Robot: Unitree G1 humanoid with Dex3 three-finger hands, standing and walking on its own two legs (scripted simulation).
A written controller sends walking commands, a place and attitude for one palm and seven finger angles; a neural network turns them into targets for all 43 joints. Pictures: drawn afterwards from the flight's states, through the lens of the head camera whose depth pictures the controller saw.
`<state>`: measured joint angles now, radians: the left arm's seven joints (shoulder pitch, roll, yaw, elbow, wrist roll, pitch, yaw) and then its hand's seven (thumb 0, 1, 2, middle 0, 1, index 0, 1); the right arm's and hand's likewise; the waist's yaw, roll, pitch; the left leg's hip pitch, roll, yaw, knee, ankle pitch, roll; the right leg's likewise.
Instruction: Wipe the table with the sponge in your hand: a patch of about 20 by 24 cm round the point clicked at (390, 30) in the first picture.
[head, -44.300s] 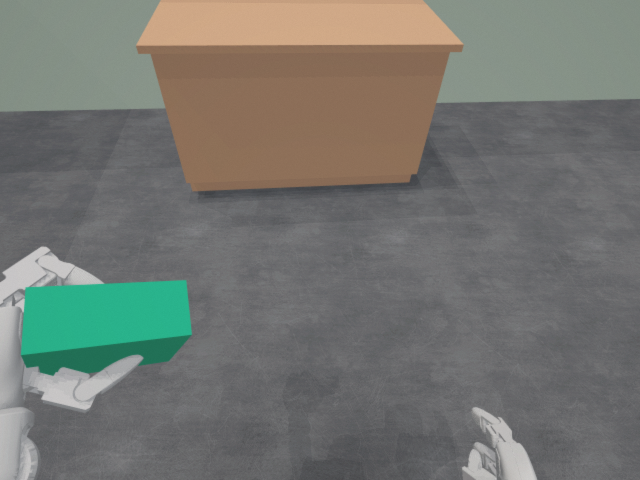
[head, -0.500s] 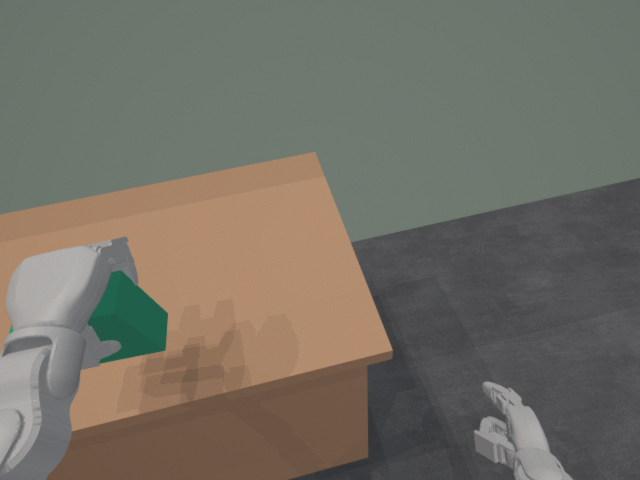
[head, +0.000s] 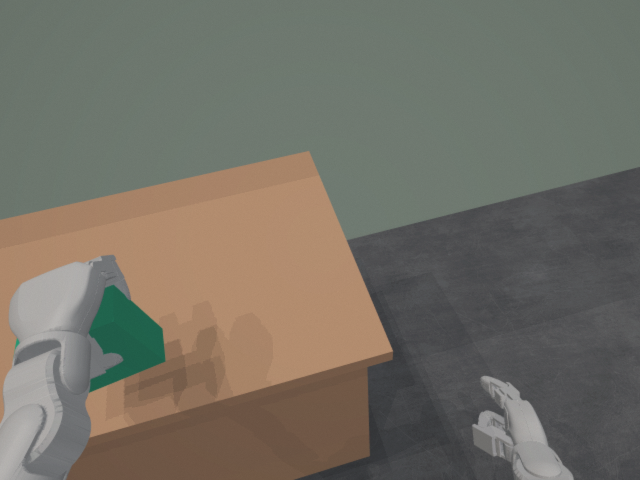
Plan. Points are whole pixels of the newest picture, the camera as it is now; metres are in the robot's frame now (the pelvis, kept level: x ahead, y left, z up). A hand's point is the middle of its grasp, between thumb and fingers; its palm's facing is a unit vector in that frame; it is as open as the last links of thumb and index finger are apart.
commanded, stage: move the sponge above the wiping area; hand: left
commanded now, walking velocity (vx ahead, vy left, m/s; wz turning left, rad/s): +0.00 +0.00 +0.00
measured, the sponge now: (107, 348) +0.24 +0.32 +0.05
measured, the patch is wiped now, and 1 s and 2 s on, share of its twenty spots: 0.00 0.00 0.00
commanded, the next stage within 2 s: none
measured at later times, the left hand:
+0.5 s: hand (135, 339) +0.24 +0.27 +0.07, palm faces -0.08 -0.14 -0.99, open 9.5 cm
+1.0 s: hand (168, 339) +0.26 +0.24 +0.05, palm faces -0.10 -0.13 -0.99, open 9.5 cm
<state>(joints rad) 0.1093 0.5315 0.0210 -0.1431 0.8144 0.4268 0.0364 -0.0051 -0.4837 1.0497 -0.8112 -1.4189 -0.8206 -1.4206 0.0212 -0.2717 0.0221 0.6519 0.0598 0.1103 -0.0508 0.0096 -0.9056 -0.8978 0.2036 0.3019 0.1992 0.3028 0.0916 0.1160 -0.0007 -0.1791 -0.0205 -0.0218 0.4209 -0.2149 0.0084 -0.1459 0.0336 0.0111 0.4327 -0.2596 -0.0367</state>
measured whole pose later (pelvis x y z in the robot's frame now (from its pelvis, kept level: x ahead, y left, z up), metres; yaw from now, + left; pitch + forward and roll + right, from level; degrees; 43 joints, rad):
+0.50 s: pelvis +0.00 +0.01 +0.00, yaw +0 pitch -1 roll +0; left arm 0.09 0.46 -0.13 -0.12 0.87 0.48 -0.03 -0.01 -0.48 1.05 -0.81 -1.42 -0.82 -1.42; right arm 0.01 -0.29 0.02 0.64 0.05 0.13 -0.04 0.01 -0.91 -0.90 0.20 0.30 0.20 0.30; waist 0.09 0.12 0.00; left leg -0.18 -0.04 -0.02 0.41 -0.21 0.02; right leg -0.15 0.02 0.01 0.43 -0.26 -0.02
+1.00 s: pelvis +0.00 +0.00 +0.00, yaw +0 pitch -1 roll +1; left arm 0.07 0.44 -0.18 -0.06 0.91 0.35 0.00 -0.01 -0.49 1.05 -0.81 -1.42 -0.82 -1.42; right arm 0.03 -0.28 0.01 0.65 0.03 0.11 -0.06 0.01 -0.91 -0.90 0.20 0.30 0.20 0.30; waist 0.09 0.10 0.00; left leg -0.19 -0.02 -0.02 0.42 -0.22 0.01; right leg -0.16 0.03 0.01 0.45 -0.27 -0.04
